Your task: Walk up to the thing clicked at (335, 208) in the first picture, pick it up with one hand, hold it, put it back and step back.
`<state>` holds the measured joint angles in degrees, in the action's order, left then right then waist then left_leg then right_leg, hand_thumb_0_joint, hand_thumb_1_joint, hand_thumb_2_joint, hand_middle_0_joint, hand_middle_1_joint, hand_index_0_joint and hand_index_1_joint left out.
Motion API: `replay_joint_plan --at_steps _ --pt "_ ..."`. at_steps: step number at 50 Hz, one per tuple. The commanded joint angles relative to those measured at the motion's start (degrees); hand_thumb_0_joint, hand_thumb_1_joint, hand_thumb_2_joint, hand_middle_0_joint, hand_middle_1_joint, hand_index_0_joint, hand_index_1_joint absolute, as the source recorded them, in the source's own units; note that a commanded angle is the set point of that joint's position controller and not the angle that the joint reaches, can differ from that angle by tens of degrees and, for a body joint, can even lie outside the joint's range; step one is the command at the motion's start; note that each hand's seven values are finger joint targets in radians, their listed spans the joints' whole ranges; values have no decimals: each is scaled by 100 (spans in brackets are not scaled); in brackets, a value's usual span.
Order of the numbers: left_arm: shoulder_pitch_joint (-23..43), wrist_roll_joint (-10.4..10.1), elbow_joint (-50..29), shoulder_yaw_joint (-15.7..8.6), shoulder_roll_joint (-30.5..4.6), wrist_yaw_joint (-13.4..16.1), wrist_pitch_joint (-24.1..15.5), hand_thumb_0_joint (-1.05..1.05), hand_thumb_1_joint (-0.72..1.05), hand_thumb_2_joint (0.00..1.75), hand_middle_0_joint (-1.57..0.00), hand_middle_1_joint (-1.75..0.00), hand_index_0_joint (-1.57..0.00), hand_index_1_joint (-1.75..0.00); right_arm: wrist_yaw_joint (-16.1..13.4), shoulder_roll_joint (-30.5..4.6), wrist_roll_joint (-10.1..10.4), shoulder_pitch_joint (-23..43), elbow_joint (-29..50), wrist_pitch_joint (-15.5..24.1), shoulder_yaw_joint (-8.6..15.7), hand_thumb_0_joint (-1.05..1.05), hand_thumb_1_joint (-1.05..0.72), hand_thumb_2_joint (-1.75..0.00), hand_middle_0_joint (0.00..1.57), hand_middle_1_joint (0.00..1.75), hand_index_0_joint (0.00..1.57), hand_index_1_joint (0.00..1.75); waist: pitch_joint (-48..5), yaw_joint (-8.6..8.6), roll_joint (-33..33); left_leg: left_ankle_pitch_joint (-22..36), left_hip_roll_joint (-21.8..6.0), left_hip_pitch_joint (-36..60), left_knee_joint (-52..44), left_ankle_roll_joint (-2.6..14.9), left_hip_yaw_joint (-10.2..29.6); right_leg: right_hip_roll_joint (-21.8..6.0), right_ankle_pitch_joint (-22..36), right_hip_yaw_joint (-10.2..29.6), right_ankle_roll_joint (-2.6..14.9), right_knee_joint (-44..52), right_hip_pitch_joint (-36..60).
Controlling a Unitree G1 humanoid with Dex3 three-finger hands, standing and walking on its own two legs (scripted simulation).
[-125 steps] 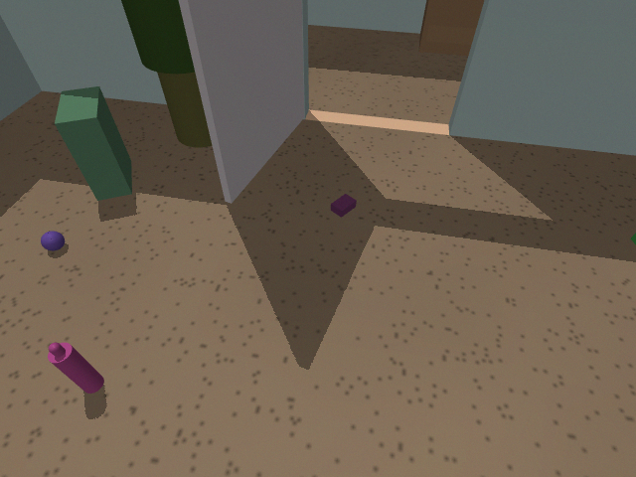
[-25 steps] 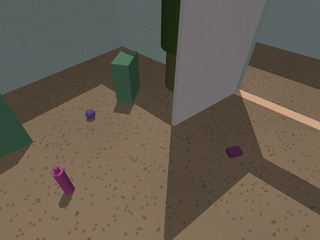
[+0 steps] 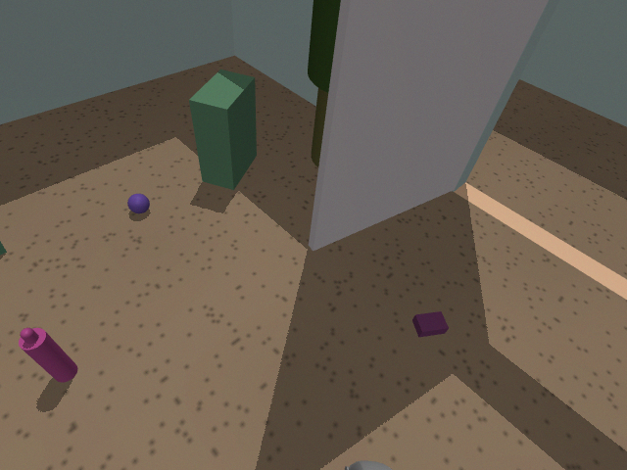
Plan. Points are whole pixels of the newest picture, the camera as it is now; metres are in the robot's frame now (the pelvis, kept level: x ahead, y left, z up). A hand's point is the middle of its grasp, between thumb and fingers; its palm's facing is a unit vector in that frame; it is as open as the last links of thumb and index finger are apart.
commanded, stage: walk up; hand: left
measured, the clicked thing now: (430, 324) +0.76 -0.46 -0.73
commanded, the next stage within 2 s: none
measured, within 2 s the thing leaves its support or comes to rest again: neither
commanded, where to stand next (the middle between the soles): +0.50 -0.70 m, yaw +10 degrees
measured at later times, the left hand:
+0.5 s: hand out of the picture +0.12 +0.08 -0.13, palm faces +0.09 -0.92 -0.37, open 7.4 cm
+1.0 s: hand (373, 393) +0.29 -0.10 -0.14, palm faces +0.06 -0.92 -0.40, open 7.4 cm
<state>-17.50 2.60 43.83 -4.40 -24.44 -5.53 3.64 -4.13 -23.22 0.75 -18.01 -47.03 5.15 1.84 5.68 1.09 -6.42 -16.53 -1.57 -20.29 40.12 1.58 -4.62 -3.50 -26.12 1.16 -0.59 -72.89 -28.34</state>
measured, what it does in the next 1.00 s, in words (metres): steps to the right: right foot, then left foot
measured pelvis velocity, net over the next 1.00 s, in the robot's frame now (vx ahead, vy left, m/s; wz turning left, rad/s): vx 0.23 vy -0.42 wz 0.09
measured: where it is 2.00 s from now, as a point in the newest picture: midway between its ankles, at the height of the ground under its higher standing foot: (537, 425)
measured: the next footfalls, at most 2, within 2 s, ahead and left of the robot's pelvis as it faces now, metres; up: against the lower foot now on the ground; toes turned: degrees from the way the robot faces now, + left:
right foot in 0.20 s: +0.17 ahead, -0.30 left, +0.00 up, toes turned -1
left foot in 0.56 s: +0.27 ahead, -0.14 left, +0.00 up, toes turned +11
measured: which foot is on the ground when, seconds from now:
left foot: down 0.00-0.22, up 0.24-0.54, down 0.56-1.00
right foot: up 0.00-0.18, down 0.20-0.56, up 0.58-0.96, down 0.98-1.00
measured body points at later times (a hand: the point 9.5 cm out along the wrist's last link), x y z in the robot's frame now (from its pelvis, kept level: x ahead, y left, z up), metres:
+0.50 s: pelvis +0.13 -0.21 +0.01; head +0.16 -0.19 +0.46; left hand +0.11 +0.13 -0.11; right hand +0.25 -0.54 -0.08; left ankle +0.21 -0.13 -0.69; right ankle +0.13 -0.30 -0.71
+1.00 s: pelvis +0.23 -0.42 -0.02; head +0.24 -0.39 +0.43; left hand +0.28 -0.05 -0.12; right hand +0.30 -0.80 -0.08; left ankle +0.23 -0.16 -0.71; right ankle +0.31 -0.58 -0.72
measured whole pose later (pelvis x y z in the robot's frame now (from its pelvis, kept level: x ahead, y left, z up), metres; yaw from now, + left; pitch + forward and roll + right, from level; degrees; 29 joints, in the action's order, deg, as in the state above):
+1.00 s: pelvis +0.23 -0.42 -0.02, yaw +5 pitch -2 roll +0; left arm -15.8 2.7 44.5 -9.0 -29.5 -7.1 5.1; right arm -4.0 -30.7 -2.4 -19.6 -52.8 3.4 4.6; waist 3.3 -0.4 -3.4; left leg -24.4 -13.3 -22.4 45.6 0.9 3.5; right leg -5.8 -20.4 1.1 -2.3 -47.7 -25.8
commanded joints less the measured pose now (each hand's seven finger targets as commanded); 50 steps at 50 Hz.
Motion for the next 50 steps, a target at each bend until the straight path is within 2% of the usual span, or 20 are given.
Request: replay_joint_plan --at_steps 1,6,10,11,12,13,14,17,23,25,27,28,29,30,35,39,44,47,49,50 --pt "-189 -45 -572 -561 -1180 -31 -131 0 90 90 -20 -30 -20 -30 -61 -2034 -110 -41 194 238 576 0 -90 -90 20 30 20 30 55 170 1346 193 -1331 -709 -1767 1151 1481 -597 462 442 40 832 -186" --pt "195 -38 -564 -626 -1223 -196 -66 0 90 90 -20 -30 -20 -30 34 -2451 -239 94 142 246 727 0 -90 -90 20 30 20 30 -251 15 2016 -1812 -1119 -942 -1977 957 1314 -442 728 -72 70 2285 415" --pt "-988 2 29 -823 -1411 -90 -114 0 90 90 -20 -30 -20 -30 -38 -2013 -333 570 117 56 617 0 -90 -90 20 30 20 30 -852 790 724 -1771 -642 -1771 315 559 446 127 674 -676 52 3495 2489" --pt "-1511 103 155 -932 -1715 -17 -173 0 90 90 -20 -30 -20 -30 -74 -1450 -321 447 76 1 448 0 -90 -90 20 30 20 30 -830 1197 -773 -1767 -163 -2519 2211 327 -181 -146 -113 -3 160 4357 2970" --pt "-1387 149 -40 -908 -2035 51 -244 0 90 90 -20 -30 -20 -30 -110 -1010 -214 301 130 -39 259 0 -90 -90 20 30 20 30 -438 1137 -1723 -2129 468 -3542 3608 135 255 -1144 -952 2158 374 5334 2448" --pt "-313 82 -401 -894 -2360 108 -297 0 90 90 -20 -30 -20 -30 -199 -1371 -165 37 131 -40 410 0 -90 -90 20 30 20 30 -362 540 -1770 -1861 194 -3388 3890 96 573 -1747 -1407 3560 947 6343 2126" --pt "228 -42 -550 -914 -2403 151 -304 0 90 90 -20 -30 -20 -30 -218 -1726 -185 157 -17 -28 495 0 -90 -90 20 30 20 30 -153 309 -1272 -1473 -237 -2997 3702 118 701 -1928 -2163 3796 1257 6546 1564" --pt "409 -2 -422 -694 -1741 192 -342 0 90 90 -20 -30 -20 -30 -101 -1743 1 -300 -522 78 436 0 -90 -90 20 30 20 30 -75 46 -751 -982 -358 -2188 2531 112 491 -1071 152 1445 1339 5159 1410" --pt "122 69 -556 -422 -1227 177 -346 0 90 90 -20 -30 -20 -30 -18 -1364 -54 -435 -427 148 327 0 -90 -90 20 30 20 30 -457 215 -487 -452 86 -899 509 169 -50 -933 2784 789 1524 4649 1563" --pt "627 16 -794 -394 -1238 155 -277 0 90 90 -20 -30 -20 -30 -62 -1283 -44 -1118 -562 173 360 0 -90 -90 20 30 20 30 -729 -230 -192 761 113 407 -534 179 -125 -874 2429 422 1398 4225 1060" --pt "473 -54 -962 -239 -870 124 -245 0 90 90 -20 -30 -20 -30 -188 -1785 -132 -1823 -717 177 582 0 -90 -90 20 30 20 30 -1224 -621 1005 1225 -412 2274 -1336 189 798 -277 1649 -82 834 2671 -4" --pt "36 -32 -944 -186 -596 118 -207 0 90 90 -20 -30 -20 -30 -260 -2252 -226 -1828 -561 160 725 0 -90 -90 20 30 20 30 -1518 -520 1860 163 -1829 3048 -1662 582 3278 251 -181 -140 454 1619 -1148" --pt "-322 22 -721 -314 -1074 148 -49 0 90 90 -20 -30 -20 -30 -319 -2386 -183 -1342 -280 127 762 0 -90 -90 20 30 20 30 -1326 -308 1040 -1406 -2485 2448 -2220 944 4348 232 -320 477 289 895 -1319" --pt "-632 62 -582 -445 -1562 132 49 0 90 90 -20 -30 -20 -30 -314 -2481 -62 -863 -101 103 788 0 -90 -90 20 30 20 30 -1074 -217 798 -2200 -2717 1940 -2493 1259 4465 -29 -364 608 228 468 -1262" --pt "-307 93 -416 -591 -1435 66 42 0 90 90 -20 -30 -20 -30 -192 -1924 -149 -373 -163 165 574 0 -90 -90 20 30 20 30 26 -49 914 -1233 -1662 -20 -2222 976 2300 -272 378 694 51 798 -626" --pt "-261 65 -395 -576 -1257 -35 66 0 90 90 -20 -30 -20 -30 -113 -2102 -196 -308 -130 211 636 0 -90 -90 20 30 20 30 -7 -59 1389 -876 -1406 -60 -2001 991 1505 -345 618 393 -70 1280 -578" --pt "123 17 -508 -626 -1251 -151 122 0 90 90 -20 -30 -20 -30 -74 -2540 -293 -106 -90 146 786 0 -90 -90 20 30 20 30 -237 -136 2067 -1782 -1437 -319 -1881 944 1358 -435 403 87 -60 2066 -266" --pt "-622 -38 -198 -724 -1291 -137 93 0 90 90 -20 -30 -20 -30 -98 -2550 -302 677 -14 25 768 0 -90 -90 20 30 20 30 -568 471 1926 -1907 -1284 -1267 -1251 660 838 -284 665 -328 66 2992 1467" --pt "-1537 81 232 -860 -1557 -25 19 0 90 90 -20 -30 -20 -30 -163 -1842 -356 498 -116 -111 580 0 -90 -90 20 30 20 30 -854 930 49 -2213 -495 -1978 1234 332 -72 150 308 -524 47 3905 2519" --pt "-1716 208 165 -914 -1927 45 -25 0 90 90 -20 -30 -20 -30 -164 -1267 -289 430 -83 -150 364 0 -90 -90 20 30 20 30 -416 1172 -1395 -2301 155 -3050 2960 126 -276 -574 -1056 1113 267 4864 2198"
